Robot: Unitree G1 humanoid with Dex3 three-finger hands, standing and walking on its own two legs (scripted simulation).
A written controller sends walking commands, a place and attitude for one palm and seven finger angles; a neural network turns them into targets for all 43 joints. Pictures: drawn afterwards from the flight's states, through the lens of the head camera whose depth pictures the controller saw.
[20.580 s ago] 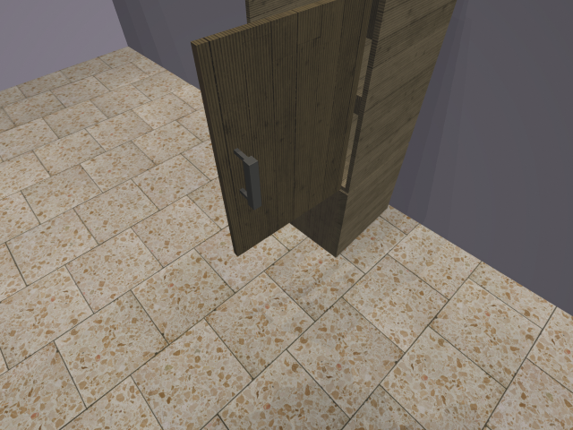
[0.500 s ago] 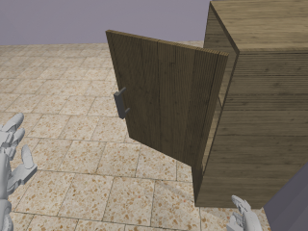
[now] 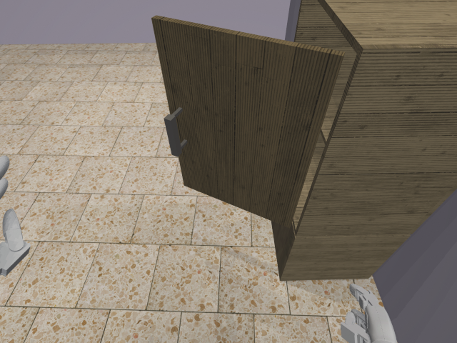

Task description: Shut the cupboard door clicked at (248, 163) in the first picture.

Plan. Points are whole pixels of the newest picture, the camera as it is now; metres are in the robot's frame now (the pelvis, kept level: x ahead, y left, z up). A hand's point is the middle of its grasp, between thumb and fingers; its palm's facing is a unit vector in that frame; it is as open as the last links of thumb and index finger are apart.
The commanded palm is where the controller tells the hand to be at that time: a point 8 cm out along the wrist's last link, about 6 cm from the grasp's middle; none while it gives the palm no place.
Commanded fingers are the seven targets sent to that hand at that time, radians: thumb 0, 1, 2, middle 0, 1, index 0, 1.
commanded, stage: step back with the hand held close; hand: left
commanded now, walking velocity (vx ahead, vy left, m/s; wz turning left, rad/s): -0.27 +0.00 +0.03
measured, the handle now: (177, 132) +0.66 +0.19 -0.04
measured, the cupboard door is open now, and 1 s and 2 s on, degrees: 62 62 62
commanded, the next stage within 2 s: stop stepping back and stand still in 1.10 s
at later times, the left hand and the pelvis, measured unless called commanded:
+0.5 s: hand out of the picture +0.11 +0.27 +0.16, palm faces +0.47 -0.75 -0.46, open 7.4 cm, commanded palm +0.04 +0.30 +0.18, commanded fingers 0.00 0.90 0.90 -0.20 -0.30 -0.20 -0.30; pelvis -0.08 -0.01 -0.01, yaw +4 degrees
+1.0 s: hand out of the picture +0.03 +0.29 +0.18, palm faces +0.49 -0.77 -0.40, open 7.4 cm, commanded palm -0.04 +0.32 +0.18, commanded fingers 0.00 0.90 0.90 -0.20 -0.30 -0.20 -0.30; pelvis -0.15 +0.01 -0.01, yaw +5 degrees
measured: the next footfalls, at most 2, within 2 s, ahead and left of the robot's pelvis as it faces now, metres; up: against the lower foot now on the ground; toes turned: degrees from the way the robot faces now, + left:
right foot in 0.58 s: -0.11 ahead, -0.14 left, +0.00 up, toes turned +10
left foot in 1.30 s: -0.05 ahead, +0.11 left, +0.00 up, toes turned +0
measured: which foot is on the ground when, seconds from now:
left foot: down 0.00-1.00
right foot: down 0.00-0.46, up 0.48-0.56, down 0.58-1.00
